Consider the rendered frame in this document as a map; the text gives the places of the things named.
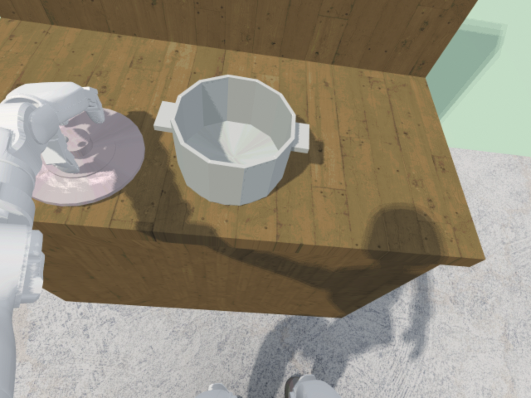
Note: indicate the pot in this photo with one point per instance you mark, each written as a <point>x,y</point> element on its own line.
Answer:
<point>233,136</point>

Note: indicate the table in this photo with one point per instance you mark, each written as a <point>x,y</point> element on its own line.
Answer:
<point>375,203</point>

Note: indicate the left robot hand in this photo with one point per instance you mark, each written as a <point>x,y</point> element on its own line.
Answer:
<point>68,99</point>

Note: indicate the right robot shin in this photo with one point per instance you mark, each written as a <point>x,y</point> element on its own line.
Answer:
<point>305,378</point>

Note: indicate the left robot upper arm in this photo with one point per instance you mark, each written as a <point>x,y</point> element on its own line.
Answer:
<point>21,280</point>

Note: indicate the knob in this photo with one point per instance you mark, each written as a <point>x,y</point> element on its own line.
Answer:
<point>79,143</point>

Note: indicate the robot shin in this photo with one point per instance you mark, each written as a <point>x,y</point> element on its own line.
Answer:
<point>305,378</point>
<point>217,386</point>

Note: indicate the lid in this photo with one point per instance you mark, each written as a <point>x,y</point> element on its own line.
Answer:
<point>116,157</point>

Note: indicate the left robot shin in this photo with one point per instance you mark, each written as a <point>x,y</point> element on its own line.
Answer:
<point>217,386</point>

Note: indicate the robot left forearm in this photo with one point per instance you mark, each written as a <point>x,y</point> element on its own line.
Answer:
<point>27,123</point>

